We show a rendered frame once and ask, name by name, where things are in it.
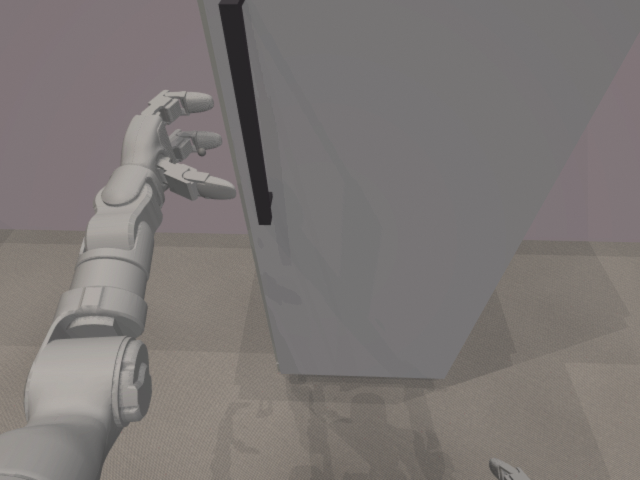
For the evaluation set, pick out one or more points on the left robot upper arm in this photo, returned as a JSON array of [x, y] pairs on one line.
[[82, 393]]

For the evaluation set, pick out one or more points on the robot left hand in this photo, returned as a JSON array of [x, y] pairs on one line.
[[146, 143]]

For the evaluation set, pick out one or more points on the fridge door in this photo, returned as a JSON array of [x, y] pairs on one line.
[[408, 146]]

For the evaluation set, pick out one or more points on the left robot forearm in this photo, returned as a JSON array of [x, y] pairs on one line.
[[106, 296]]

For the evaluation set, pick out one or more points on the handle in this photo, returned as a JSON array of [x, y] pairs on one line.
[[236, 43]]

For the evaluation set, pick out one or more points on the robot right hand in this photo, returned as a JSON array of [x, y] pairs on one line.
[[504, 471]]

